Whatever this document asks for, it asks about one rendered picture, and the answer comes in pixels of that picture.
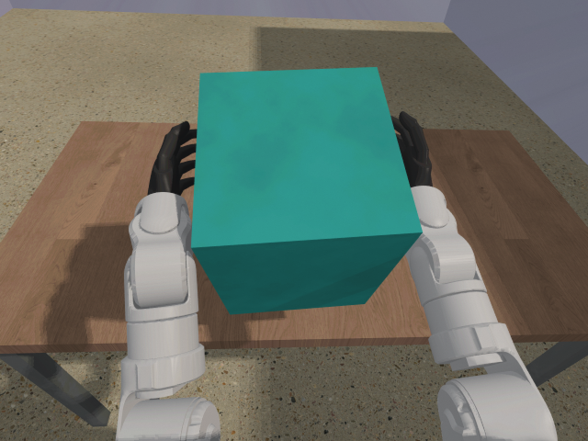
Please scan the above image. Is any robot right forearm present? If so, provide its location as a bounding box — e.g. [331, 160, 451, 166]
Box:
[405, 186, 558, 441]

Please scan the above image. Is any carton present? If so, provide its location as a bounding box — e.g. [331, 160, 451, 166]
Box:
[191, 67, 423, 315]

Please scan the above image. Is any robot left upper arm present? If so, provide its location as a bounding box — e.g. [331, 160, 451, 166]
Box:
[118, 397, 221, 441]

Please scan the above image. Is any table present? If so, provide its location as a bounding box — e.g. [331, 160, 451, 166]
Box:
[0, 121, 588, 427]

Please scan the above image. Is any robot left hand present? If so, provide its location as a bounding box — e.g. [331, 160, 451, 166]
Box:
[147, 121, 197, 196]

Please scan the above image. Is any robot right hand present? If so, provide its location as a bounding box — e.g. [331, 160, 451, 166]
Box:
[391, 111, 433, 187]

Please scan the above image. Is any robot right upper arm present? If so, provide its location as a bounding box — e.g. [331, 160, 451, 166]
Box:
[437, 371, 557, 441]

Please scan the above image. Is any robot left forearm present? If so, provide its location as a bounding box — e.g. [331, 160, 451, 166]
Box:
[116, 192, 206, 441]

